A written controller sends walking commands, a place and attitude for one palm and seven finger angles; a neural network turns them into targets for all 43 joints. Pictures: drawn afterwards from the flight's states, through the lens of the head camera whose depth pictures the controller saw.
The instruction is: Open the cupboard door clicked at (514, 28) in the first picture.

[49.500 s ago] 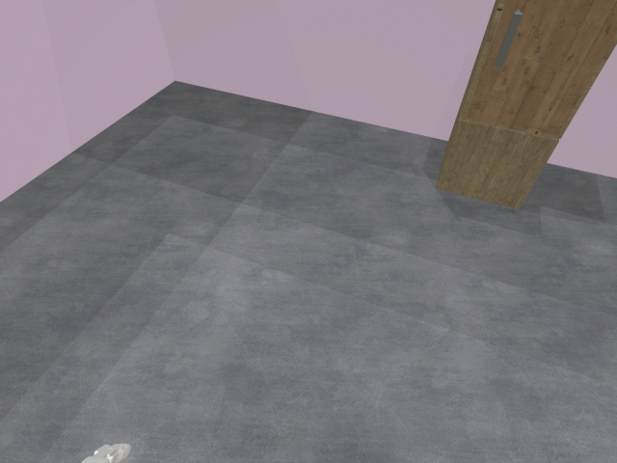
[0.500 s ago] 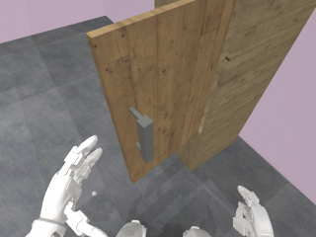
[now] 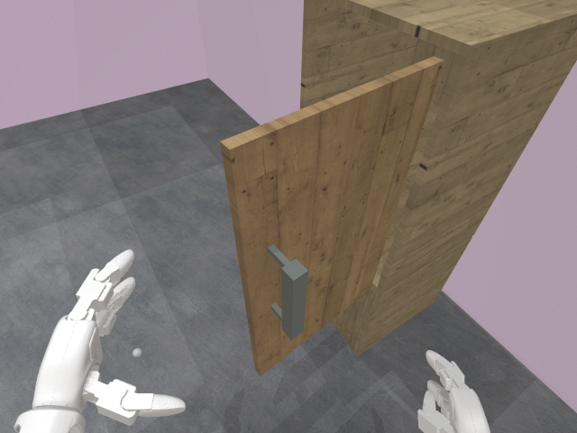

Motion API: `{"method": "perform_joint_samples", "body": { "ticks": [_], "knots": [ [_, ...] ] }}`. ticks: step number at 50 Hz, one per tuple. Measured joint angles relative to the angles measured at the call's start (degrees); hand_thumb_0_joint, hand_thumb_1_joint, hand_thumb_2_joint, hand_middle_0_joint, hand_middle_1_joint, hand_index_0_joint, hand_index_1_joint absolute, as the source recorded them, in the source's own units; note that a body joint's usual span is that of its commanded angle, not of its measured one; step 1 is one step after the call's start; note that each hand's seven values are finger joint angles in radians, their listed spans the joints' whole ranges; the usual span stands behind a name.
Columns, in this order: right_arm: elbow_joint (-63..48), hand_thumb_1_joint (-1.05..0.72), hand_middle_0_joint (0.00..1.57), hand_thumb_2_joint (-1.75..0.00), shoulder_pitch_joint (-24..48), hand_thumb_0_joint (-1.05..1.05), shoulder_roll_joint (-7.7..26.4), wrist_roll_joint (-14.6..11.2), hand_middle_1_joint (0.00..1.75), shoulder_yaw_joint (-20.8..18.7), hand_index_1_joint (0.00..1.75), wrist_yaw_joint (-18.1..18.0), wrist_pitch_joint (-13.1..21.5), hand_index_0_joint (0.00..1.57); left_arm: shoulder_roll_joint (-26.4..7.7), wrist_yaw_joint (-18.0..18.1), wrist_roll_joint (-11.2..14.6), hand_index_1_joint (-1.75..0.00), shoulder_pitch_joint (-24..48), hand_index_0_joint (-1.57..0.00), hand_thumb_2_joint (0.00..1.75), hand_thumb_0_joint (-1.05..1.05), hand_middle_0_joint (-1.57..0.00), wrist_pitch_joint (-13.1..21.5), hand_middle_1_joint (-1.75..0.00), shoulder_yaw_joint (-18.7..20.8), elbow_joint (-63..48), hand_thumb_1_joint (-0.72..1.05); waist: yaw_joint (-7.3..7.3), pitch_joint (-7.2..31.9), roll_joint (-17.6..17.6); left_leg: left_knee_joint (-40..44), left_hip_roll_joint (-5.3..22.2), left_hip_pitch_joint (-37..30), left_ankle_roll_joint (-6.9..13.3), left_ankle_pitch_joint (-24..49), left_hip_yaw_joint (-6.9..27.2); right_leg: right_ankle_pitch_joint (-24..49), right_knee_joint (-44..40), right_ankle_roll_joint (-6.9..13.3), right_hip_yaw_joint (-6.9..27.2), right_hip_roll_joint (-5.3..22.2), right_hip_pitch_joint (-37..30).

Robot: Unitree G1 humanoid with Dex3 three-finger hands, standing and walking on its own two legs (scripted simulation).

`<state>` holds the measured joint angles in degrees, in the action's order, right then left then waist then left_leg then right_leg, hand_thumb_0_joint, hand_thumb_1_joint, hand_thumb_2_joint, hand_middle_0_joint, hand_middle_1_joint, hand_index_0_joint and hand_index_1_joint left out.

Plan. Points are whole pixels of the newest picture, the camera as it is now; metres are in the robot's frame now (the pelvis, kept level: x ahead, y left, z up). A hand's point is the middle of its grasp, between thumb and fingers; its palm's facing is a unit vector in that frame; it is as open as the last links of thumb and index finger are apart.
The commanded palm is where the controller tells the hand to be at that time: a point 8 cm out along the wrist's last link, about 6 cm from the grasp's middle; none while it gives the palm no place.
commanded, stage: draw the hand back to the body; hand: left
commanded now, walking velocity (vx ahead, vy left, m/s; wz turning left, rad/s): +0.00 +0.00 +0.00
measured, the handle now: (284, 293) +0.32 +0.04 +0.02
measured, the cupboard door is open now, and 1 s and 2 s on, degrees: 96 96 96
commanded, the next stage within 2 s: step back with the hand held close in 0.94 s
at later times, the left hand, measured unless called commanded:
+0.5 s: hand (79, 290) +0.21 +0.23 +0.18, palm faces +0.42 -0.81 -0.41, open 9.8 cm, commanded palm +0.16 +0.27 +0.20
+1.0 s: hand (84, 288) +0.20 +0.22 +0.20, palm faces +0.45 -0.80 -0.41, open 7.4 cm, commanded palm +0.16 +0.26 +0.21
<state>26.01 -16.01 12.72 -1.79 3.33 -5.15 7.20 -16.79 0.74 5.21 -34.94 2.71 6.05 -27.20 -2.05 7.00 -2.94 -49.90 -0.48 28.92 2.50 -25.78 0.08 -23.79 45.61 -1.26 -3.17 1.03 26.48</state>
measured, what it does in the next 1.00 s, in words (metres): stands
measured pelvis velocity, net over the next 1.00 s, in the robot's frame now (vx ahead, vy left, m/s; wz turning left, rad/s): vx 0.01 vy -0.04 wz -0.02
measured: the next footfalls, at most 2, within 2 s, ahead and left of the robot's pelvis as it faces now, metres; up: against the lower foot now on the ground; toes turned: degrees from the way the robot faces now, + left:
none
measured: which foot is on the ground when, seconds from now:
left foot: down 0.00-1.00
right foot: down 0.00-1.00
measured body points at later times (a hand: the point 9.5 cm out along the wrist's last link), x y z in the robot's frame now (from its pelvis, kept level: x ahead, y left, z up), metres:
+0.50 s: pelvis +0.02 -0.02 +0.04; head +0.00 -0.04 +0.49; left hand +0.18 +0.27 +0.20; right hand +0.21 -0.24 -0.04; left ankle +0.00 +0.08 -0.70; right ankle +0.00 -0.14 -0.70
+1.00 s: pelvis +0.01 -0.04 +0.04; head -0.01 -0.07 +0.49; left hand +0.17 +0.26 +0.22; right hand +0.20 -0.26 -0.04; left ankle +0.00 +0.08 -0.70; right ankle +0.00 -0.14 -0.70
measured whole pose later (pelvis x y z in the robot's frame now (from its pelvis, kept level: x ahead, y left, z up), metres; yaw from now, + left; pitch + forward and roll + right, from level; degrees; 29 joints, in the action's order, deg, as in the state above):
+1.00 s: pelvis +0.01 -0.04 +0.04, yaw -1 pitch -5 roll +0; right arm 37.6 -10.7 13.1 0.0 0.9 -5.1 6.1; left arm -19.2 6.3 3.2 -27.5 3.9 18.6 -22.7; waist -4.4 -1.0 -4.1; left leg -23.4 1.2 3.8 -0.4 -14.8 -0.5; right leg -14.1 22.1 1.5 -2.6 -1.2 3.2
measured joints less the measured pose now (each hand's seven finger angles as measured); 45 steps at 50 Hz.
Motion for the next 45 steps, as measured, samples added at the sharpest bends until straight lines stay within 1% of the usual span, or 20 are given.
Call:
{"method": "perform_joint_samples", "body": {
  "ticks": [2, 5, 9, 13, 22, 31, 34, 37, 41, 45],
  "knots": [
    [0.4, -0.90, 0.20, -0.90, 0.3, 0.01, -0.2, 0.2, 0.30, 0.2, 0.30, -0.1, -0.4, 0.20, 0.3, 2.4, -1.4, -0.30, -0.6, -0.16, 0.39, -0.01, -0.16, -1.1, -0.30, -0.2, -0.4, -0.28, -0.20, -0.6, -0.3, 2.3, -0.2, -2.1, 0.1, 0.9, -0.3, 0.9, -2.1, -0.1, 0.2, 0.2, -1.9],
    [1.5, -0.90, 0.20, -0.90, 0.6, 0.01, -0.4, 0.5, 0.30, 0.6, 0.30, -0.4, -0.8, 0.20, 0.0, 4.7, -2.7, -0.30, -0.5, -0.17, 0.43, -0.01, -0.17, -2.1, -0.30, 0.0, -0.1, -0.19, -0.65, -1.7, -0.3, 5.6, -0.5, -5.1, 0.2, 2.3, -0.5, 2.0, -4.9, -0.2, 0.5, 0.4, -4.7],
    [3.5, -0.90, 0.20, -0.90, 1.0, 0.01, -0.6, 0.9, 0.30, 1.1, 0.30, -0.7, -0.6, 0.20, -0.9, 6.3, -3.3, -0.30, 0.8, -0.18, 0.49, -0.01, -0.17, -2.7, -0.30, 1.4, 0.9, -0.06, -1.13, -3.1, -0.3, 9.6, -0.8, -9.1, 0.1, 3.8, -0.5, 3.3, -8.5, -0.2, 0.5, 0.6, -8.5],
    [5.4, -0.90, 0.20, -0.90, 1.5, 0.01, -0.4, 1.1, 0.30, 1.1, 0.30, -0.6, -0.2, 0.20, -1.6, 7.0, -3.4, -0.30, 2.4, -0.18, 0.55, -0.01, -0.18, -2.6, -0.30, 3.7, 1.3, 0.08, -1.38, -4.1, -0.5, 13.3, -0.9, -12.9, -0.2, 5.2, -0.5, 4.5, -11.9, 0.0, 0.5, 0.6, -12.1],
    [8.4, -0.90, 0.20, -0.90, 3.4, 0.01, 0.2, 1.4, 0.30, -0.1, 0.30, -0.1, -0.4, 0.20, -2.5, 6.7, -2.7, -0.30, 5.2, -0.19, 0.68, 0.00, -0.19, -0.9, -0.31, 8.9, 2.6, 0.39, -1.72, -5.9, -0.4, 20.2, -0.4, -19.4, -1.0, 7.8, -0.8, 6.6, -17.6, 0.7, 0.8, 0.0, -17.9],
    [10.0, -0.90, 0.20, -0.90, 4.7, 0.01, 1.1, 1.7, 0.30, -1.6, 0.30, 0.0, -0.6, 0.20, -3.4, 6.5, -2.1, -0.30, 7.6, -0.21, 0.82, 0.01, -0.21, 0.3, -0.31, 13.5, 3.0, 0.70, -2.28, -7.0, -0.8, 24.0, 0.5, -22.8, -1.9, 9.4, -0.6, 8.0, -21.0, 1.7, 0.7, -1.0, -21.1],
    [10.3, -0.90, 0.20, -0.90, 5.1, 0.01, 1.2, 1.6, 0.30, -2.0, 0.30, 0.2, -1.1, 0.20, -2.9, 6.3, -1.8, -0.30, 7.8, -0.21, 0.85, 0.01, -0.21, 0.9, -0.31, 13.8, 3.7, 0.77, -2.26, -7.3, -1.2, 24.8, 0.8, -23.4, -2.1, 9.8, -0.6, 8.4, -21.7, 1.9, 0.7, -1.2, -21.6],
    [10.5, -0.90, 0.20, -0.90, 5.4, 0.01, 1.1, 1.7, 0.30, -2.3, 0.30, 0.3, -1.6, 0.20, -2.0, 5.9, -1.8, -0.30, 7.8, -0.21, 0.87, 0.01, -0.21, 0.8, -0.31, 13.0, 4.9, 0.82, -2.24, -7.7, -1.3, 25.4, 1.0, -23.8, -2.3, 10.1, -0.6, 8.7, -22.3, 2.1, 0.6, -1.5, -22.0],
    [10.9, -0.90, 0.20, -0.90, 5.3, 0.01, 0.8, 1.8, 0.30, -2.4, 0.30, 0.2, -1.8, 0.20, -1.7, 5.4, -1.9, -0.30, 7.3, -0.21, 0.89, 0.01, -0.21, 0.4, -0.31, 11.9, 5.5, 0.86, -2.33, -7.8, -1.0, 26.0, 1.3, -24.2, -2.6, 10.5, -0.6, 9.0, -22.7, 2.4, 0.6, -1.8, -22.3],
    [11.3, -0.90, 0.20, -0.90, 5.1, 0.01, 0.6, 1.8, 0.30, -2.3, 0.30, 0.0, -1.5, 0.20, -2.0, 5.5, -2.0, -0.30, 7.0, -0.21, 0.90, 0.01, -0.21, 0.5, -0.31, 11.8, 4.9, 0.88, -2.36, -7.9, -0.9, 26.2, 1.5, -24.7, -2.8, 10.7, -0.5, 9.2, -23.1, 2.6, 0.5, -2.0, -22.8]
  ]
}}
